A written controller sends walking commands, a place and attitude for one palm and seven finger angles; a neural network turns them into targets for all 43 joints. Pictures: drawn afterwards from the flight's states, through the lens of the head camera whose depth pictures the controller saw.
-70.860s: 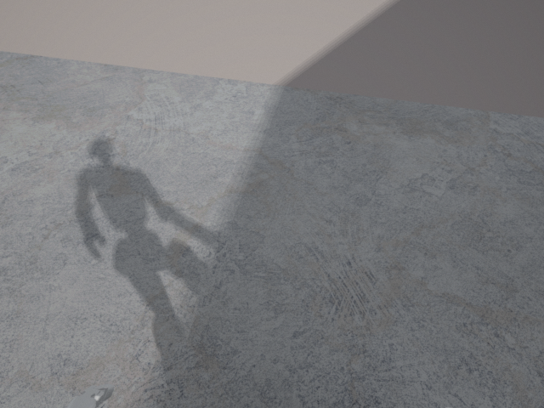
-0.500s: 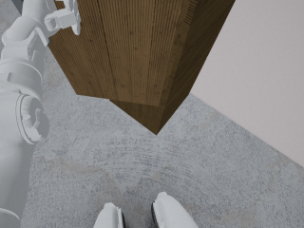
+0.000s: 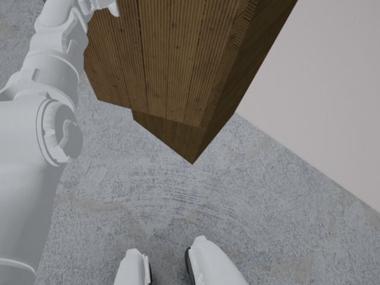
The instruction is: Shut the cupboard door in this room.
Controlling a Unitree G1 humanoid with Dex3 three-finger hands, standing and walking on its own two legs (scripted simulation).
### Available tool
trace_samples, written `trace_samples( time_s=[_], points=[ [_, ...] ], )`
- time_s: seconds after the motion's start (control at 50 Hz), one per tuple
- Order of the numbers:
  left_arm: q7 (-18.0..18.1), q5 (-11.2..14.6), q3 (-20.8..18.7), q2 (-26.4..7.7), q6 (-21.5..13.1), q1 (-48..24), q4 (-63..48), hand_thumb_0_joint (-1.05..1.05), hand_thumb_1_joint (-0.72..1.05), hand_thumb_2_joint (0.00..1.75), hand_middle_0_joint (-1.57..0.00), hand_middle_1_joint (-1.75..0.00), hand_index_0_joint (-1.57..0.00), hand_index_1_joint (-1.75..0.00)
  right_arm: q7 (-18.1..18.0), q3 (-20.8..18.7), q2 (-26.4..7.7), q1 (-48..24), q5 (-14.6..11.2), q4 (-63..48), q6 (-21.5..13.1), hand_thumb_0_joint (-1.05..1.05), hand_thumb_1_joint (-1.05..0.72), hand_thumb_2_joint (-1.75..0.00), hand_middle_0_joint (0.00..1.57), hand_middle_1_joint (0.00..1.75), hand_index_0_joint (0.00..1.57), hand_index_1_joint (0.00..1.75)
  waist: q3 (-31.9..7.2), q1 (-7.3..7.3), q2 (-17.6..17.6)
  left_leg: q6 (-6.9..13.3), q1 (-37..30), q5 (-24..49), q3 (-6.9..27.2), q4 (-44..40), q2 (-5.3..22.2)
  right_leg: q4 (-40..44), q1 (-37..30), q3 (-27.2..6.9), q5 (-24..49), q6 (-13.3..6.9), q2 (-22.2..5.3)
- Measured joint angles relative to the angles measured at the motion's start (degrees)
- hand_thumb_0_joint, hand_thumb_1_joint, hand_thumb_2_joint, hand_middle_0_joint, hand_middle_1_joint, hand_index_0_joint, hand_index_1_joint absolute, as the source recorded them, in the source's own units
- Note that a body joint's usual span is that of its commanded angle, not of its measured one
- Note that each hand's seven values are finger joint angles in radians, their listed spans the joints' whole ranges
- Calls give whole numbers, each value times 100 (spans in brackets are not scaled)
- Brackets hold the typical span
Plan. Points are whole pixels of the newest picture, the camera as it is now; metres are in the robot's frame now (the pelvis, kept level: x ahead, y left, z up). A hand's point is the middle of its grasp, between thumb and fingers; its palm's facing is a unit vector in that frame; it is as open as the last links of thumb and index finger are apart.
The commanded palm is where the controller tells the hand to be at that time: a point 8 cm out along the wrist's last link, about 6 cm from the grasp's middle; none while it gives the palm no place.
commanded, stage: pull the fist back off the door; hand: left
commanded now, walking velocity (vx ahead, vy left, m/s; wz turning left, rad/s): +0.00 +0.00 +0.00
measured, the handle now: out of the picture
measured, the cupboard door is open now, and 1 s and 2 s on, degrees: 24 20 20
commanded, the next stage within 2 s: draw the hand back to the body in 0.76 s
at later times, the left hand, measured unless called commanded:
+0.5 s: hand (115, 0) +0.58 +0.03 +0.17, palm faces +0.03 -1.00 -0.02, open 3.1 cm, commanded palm +0.53 +0.07 +0.16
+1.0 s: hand (112, 22) +0.53 +0.04 +0.17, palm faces +0.06 -1.00 +0.03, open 3.1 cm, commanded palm +0.47 +0.09 +0.17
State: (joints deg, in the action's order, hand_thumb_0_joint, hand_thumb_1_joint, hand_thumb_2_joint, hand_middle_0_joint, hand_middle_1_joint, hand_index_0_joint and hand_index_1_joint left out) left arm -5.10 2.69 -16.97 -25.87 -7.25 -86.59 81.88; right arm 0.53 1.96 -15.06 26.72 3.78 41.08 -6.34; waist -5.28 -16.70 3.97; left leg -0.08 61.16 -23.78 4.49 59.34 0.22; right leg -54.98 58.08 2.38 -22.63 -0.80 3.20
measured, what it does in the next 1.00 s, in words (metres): stands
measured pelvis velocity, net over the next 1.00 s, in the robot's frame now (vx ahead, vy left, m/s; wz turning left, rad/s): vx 0.03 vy -0.02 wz -0.01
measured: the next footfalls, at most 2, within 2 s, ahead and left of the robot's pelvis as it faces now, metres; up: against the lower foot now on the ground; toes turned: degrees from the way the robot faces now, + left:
none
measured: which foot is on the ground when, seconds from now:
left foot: down 0.00-1.00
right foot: down 0.00-1.00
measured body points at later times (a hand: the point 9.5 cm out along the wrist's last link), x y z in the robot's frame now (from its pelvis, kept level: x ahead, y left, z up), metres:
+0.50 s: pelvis +0.03 -0.01 +0.03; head +0.13 -0.02 +0.46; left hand +0.57 +0.08 +0.18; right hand -0.05 -0.25 -0.09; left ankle +0.03 +0.11 -0.66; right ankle +0.02 -0.11 -0.66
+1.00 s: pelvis +0.03 -0.02 +0.04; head +0.10 -0.03 +0.48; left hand +0.52 +0.09 +0.17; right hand +0.07 -0.26 -0.09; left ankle +0.03 +0.11 -0.66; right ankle +0.02 -0.11 -0.66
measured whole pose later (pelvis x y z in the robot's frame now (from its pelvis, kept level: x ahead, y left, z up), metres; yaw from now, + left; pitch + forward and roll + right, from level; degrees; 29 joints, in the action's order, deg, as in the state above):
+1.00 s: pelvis +0.03 -0.02 +0.04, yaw -1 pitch +15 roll +0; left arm 9.2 3.1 -14.8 -8.4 -15.0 -54.4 61.1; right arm 2.1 0.0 -12.8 20.0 1.6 35.9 1.1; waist -6.9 -7.8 2.9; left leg -0.7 38.2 -21.8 0.9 45.4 0.1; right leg -46.1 38.4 -1.4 -22.1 -1.8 2.7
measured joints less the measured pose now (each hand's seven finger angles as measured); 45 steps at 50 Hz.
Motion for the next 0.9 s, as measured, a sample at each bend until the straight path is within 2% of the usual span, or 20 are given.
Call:
trace_samples(
  time_s=[0.04,0.08,0.12,0.16,0.22,0.32,0.38,0.46,0.5,0.56,0.64,0.7,0.74,0.8,0.86,0.9],
  points=[
    [845,-175,-213,232,-27,-5,-41,1,80,92,-130,-150,-130,-150,168,2,53,53,134,-61,21,0,-91,-90,20,30,20,30,-74,-33,17,4,58,-11,-9,28,-12,-43,65,-7,-21,8,-12],
    [1575,-515,-327,397,-177,23,-80,1,80,92,-130,-150,-130,-150,340,2,103,99,274,-115,36,0,-91,-90,20,30,20,30,-157,-80,41,6,134,-37,-29,79,-17,-114,154,-24,-53,11,-17],
    [2024,-895,-309,451,-365,93,-114,2,81,92,-130,-150,-130,-150,491,-9,160,127,364,-150,79,0,-91,-90,20,30,20,30,-214,-131,62,7,186,-72,-65,133,-14,-198,232,-58,-91,11,-16],
    [2180,-1157,-237,436,-525,227,-187,2,84,92,-130,-150,-130,-150,586,-28,220,152,391,-178,161,0,-91,-90,20,30,20,30,-224,-156,83,12,166,-96,-114,141,-4,-237,242,-105,-114,8,-9],
    [2006,-1200,-153,387,-564,465,-272,2,87,93,-130,-150,-130,-150,616,-34,284,203,322,-207,332,0,-91,-90,20,30,20,30,-166,-122,104,23,-33,-82,-194,13,16,-154,90,-187,-93,7,6],
    [1569,-671,-362,518,-331,989,-357,2,89,92,-130,-150,-130,-150,506,-28,258,366,144,-293,554,0,-91,-90,21,30,20,30,-91,66,115,29,-641,41,-306,-485,50,288,-455,-312,44,5,27],
    [1533,-412,-392,725,-532,1413,-647,2,89,91,-130,-150,-130,-150,470,-79,200,460,106,-322,544,0,-91,-90,21,30,20,30,-107,193,77,17,-983,90,-333,-740,67,522,-778,-345,95,-9,39],
    [1573,-430,-151,983,-1031,1884,-1067,2,90,91,-130,-150,-130,-150,491,-204,98,463,101,-286,516,0,-91,-90,21,30,20,30,-181,333,6,-15,-1256,65,-303,-853,70,624,-1054,-318,56,-42,40],
    [1548,-477,27,1090,-1125,2082,-1199,2,90,91,-130,-150,-130,-150,499,-274,49,414,76,-269,561,0,-91,-90,21,30,20,30,-215,406,-26,-25,-1373,43,-280,-882,63,647,-1176,-296,22,-57,34],
    [1467,-421,268,1270,-997,2407,-1340,1,90,91,-130,-150,-130,-150,479,-358,-18,296,5,-291,681,0,-91,-90,20,30,20,30,-240,529,-59,-32,-1586,34,-254,-969,49,724,-1396,-273,-3,-71,20],
    [1431,-118,446,1620,-764,2908,-1636,1,90,91,-130,-150,-130,-150,402,-415,-70,52,-84,-356,751,0,-91,-90,20,30,19,30,-184,695,-84,-33,-1904,62,-233,-1128,33,876,-1720,-256,11,-76,1],
    [1522,43,588,1893,-876,3339,-2172,2,90,91,-130,-150,-130,-150,340,-437,-63,-168,-122,-417,678,0,-91,-90,20,30,19,30,-122,798,-95,-39,-2081,77,-231,-1199,23,929,-1891,-255,14,-79,-10],
    [1593,11,715,2025,-1056,3507,-2440,2,90,91,-130,-150,-130,-150,320,-443,-38,-328,-122,-414,602,0,-91,-90,20,30,19,30,-112,855,-95,-43,-2134,67,-227,-1186,9,895,-1938,-250,-11,-80,-24],
    [1673,-189,877,2059,-1209,3406,-2385,2,90,91,-130,-150,-130,-150,291,-401,31,-589,-133,-363,567,0,-91,-90,20,30,19,30,-110,891,-112,-47,-2149,46,-215,-1124,-24,781,-1940,-234,-70,-81,-55],
    [1692,-334,871,1947,-1026,3005,-1892,2,89,90,-131,-150,-130,-150,254,-308,120,-819,-161,-326,629,0,-91,-90,20,30,19,30,-105,851,-132,-52,-2116,66,-197,-1103,-50,718,-1897,-215,-84,-86,-80],
    [1675,-289,741,1849,-811,2771,-1586,2,89,90,-131,-150,-130,-150,218,-242,172,-893,-184,-348,676,0,-91,-90,20,30,19,30,-96,809,-135,-62,-2106,108,-203,-1143,-55,732,-1873,-221,-54,-91,-86]
  ],
)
